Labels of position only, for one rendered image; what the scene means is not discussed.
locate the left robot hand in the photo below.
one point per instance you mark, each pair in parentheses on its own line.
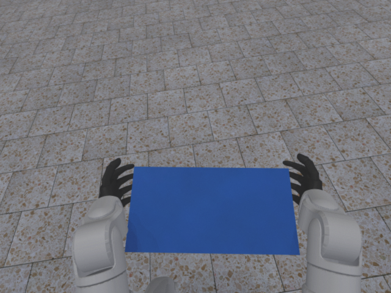
(111,183)

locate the right robot forearm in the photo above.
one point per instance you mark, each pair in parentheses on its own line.
(334,245)

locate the left robot forearm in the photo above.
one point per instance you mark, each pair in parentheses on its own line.
(98,255)

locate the carton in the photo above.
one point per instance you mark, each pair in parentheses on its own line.
(212,210)

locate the left robot thigh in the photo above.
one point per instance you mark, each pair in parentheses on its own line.
(162,285)

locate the right robot hand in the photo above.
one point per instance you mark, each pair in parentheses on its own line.
(309,180)

